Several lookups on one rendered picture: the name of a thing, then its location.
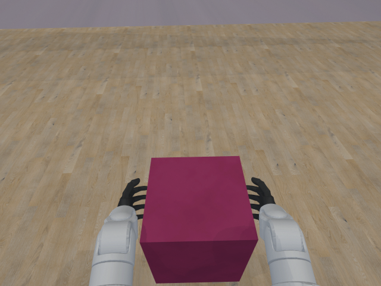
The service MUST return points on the robot right forearm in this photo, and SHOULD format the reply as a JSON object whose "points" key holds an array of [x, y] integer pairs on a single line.
{"points": [[286, 249]]}

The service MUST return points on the right robot hand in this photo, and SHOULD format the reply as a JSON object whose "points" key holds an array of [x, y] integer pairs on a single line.
{"points": [[264, 195]]}

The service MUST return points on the left robot hand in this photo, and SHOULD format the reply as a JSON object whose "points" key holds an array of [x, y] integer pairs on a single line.
{"points": [[127, 198]]}

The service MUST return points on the robot left forearm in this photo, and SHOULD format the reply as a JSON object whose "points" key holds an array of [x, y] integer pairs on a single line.
{"points": [[114, 254]]}

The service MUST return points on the carton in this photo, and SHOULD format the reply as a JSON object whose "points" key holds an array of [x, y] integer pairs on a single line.
{"points": [[197, 223]]}

